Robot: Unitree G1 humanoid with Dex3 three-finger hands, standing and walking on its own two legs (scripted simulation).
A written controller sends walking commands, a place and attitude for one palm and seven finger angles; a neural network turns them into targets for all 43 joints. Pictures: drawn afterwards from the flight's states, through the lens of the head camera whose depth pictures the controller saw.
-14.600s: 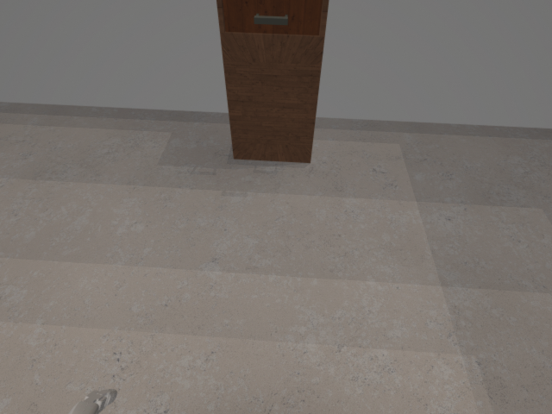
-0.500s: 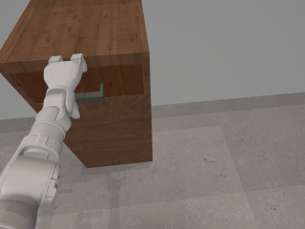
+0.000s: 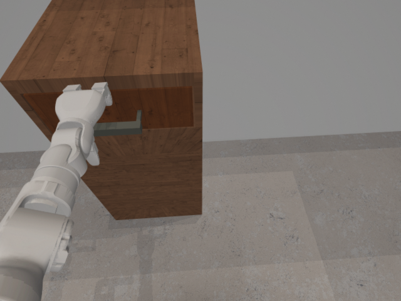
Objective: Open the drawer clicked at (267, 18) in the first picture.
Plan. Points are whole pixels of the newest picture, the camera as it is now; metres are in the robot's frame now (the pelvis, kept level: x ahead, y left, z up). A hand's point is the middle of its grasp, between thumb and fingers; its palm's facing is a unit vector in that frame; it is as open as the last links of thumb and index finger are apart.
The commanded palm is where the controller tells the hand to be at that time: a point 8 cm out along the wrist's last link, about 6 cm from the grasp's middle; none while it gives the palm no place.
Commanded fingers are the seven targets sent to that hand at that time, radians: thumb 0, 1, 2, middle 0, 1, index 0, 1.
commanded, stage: move the hooked fingers above the handle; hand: left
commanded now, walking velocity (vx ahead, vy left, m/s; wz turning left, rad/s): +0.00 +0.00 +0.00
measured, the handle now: (115, 122) +0.53 +0.21 +0.01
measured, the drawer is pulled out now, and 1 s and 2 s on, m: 0.00 0.00 0.00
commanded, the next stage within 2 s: none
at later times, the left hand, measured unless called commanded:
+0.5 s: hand (85, 132) +0.44 +0.24 +0.07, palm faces -0.08 -0.02 -1.00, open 13.8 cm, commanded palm +0.44 +0.23 +0.13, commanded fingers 0.00 -0.50 0.30 -0.30 -1.20 -0.30 -1.20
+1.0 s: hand (107, 127) +0.46 +0.20 +0.07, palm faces -0.11 -0.04 -0.99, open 13.8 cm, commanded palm +0.46 +0.22 +0.13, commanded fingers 0.00 -0.50 0.30 -0.30 -1.20 -0.30 -1.20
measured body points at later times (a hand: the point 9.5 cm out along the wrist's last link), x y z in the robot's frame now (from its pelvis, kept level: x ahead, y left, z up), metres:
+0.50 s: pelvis +0.02 -0.01 +0.01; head +0.07 -0.02 +0.45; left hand +0.44 +0.24 +0.13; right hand +0.08 -0.27 -0.13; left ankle +0.00 +0.09 -0.72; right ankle -0.02 -0.11 -0.72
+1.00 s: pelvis +0.01 +0.00 +0.00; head +0.07 -0.01 +0.45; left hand +0.46 +0.20 +0.12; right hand +0.03 -0.27 -0.13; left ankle +0.00 +0.09 -0.72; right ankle -0.02 -0.11 -0.72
